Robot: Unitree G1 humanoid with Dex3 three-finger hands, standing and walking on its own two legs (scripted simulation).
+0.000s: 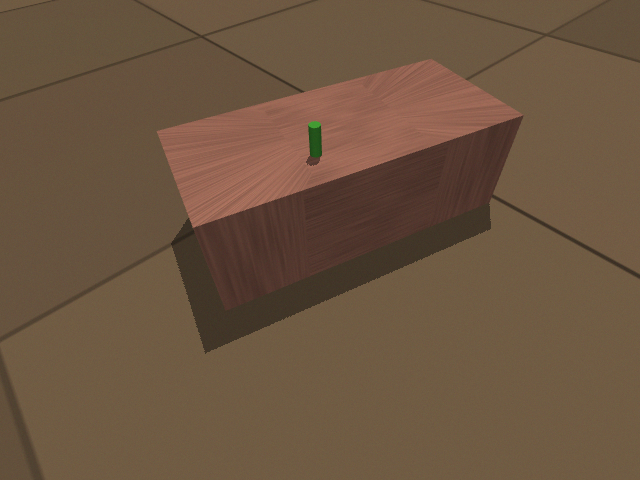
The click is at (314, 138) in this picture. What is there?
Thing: slim round
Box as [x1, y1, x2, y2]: [308, 121, 321, 157]
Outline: 313,121 308,124 310,155 316,157 321,154 320,123
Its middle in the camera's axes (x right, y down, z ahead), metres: -0.02 -0.33 +1.31
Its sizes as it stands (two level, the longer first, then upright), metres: 0.041 0.041 0.115
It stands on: a support 0.45 m high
